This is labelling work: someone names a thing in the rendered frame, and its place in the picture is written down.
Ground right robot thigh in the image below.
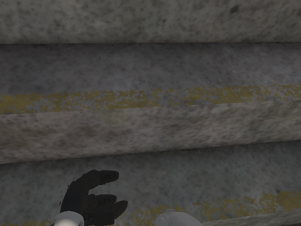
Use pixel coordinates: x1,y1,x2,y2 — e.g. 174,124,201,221
154,212,204,226

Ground left robot hand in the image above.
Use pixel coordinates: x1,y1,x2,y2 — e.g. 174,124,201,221
59,169,128,226

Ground robot right shin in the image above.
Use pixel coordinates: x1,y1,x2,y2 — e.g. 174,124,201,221
163,209,176,214

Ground robot left forearm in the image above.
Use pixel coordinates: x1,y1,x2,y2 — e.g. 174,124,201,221
50,211,85,226

